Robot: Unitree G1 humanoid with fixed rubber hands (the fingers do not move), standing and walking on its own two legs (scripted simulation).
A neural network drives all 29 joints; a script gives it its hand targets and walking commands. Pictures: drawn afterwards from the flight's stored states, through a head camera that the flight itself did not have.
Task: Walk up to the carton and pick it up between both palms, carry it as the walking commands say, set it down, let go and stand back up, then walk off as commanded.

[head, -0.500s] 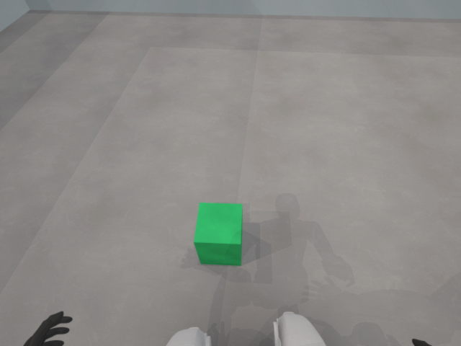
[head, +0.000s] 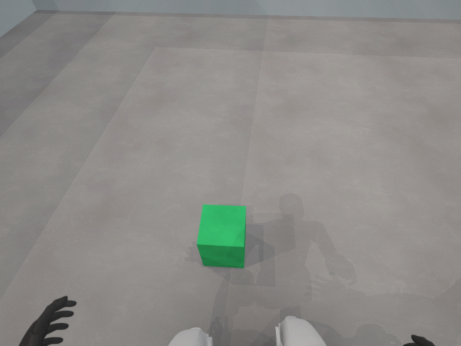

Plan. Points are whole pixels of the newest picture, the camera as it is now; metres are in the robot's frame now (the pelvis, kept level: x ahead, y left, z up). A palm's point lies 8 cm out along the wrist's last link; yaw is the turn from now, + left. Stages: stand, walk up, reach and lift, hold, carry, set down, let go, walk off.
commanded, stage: walk up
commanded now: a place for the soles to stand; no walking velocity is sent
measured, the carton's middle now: (224, 237) +0.58 +0.05 -0.61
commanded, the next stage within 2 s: none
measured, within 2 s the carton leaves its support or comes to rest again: neither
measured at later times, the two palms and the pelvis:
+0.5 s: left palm out of the picture +0.08 +0.36 -0.03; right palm (413, 320) +0.16 -0.30 -0.09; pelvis +0.04 +0.01 +0.00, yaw +1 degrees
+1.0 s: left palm out of the picture +0.19 +0.41 -0.04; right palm (383, 328) +0.15 -0.26 -0.11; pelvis +0.08 +0.07 -0.01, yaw -3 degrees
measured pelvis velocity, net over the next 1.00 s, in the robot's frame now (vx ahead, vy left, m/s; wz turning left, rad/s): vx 0.08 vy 0.07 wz -0.05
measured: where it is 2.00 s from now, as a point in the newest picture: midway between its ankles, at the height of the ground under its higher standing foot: outside the picture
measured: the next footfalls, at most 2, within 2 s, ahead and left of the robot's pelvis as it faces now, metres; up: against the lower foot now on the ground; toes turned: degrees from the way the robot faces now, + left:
left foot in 0.58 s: +0.15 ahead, +0.20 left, +0.00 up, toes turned -2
right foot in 0.78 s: +0.17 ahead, -0.09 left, +0.00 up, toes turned -4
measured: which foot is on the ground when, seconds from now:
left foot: down 0.00-0.32, up 0.34-0.56, down 0.58-1.00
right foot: down 0.00-0.56, up 0.58-0.76, down 0.78-1.00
